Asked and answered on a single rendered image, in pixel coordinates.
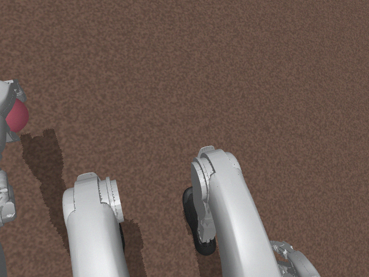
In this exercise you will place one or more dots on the left robot hand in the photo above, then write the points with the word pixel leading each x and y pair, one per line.
pixel 9 91

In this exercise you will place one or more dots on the ball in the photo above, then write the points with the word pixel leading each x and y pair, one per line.
pixel 18 116

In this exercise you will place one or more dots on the left robot arm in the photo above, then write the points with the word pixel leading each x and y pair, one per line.
pixel 7 201

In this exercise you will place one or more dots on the right robot foot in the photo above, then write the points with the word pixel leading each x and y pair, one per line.
pixel 192 219

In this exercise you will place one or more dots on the right robot hand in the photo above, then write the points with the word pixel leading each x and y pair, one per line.
pixel 298 264

